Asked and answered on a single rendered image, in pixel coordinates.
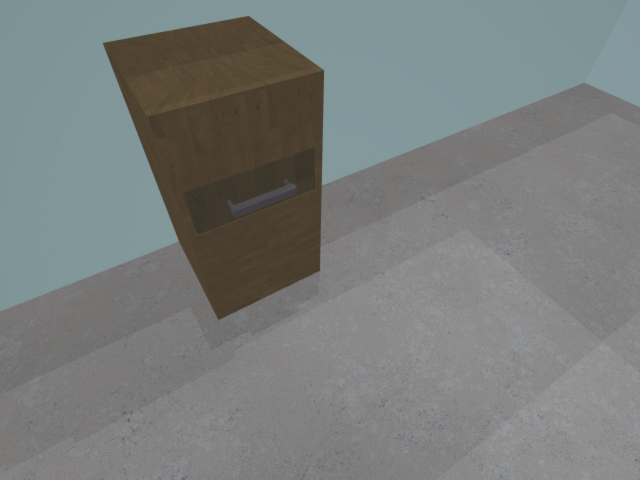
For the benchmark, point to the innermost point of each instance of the drawer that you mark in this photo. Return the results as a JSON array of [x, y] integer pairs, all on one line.
[[207, 204]]

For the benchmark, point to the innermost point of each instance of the handle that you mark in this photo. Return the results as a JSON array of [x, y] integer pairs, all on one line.
[[263, 200]]

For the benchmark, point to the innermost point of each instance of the cabinet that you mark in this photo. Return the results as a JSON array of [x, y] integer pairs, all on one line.
[[210, 101]]

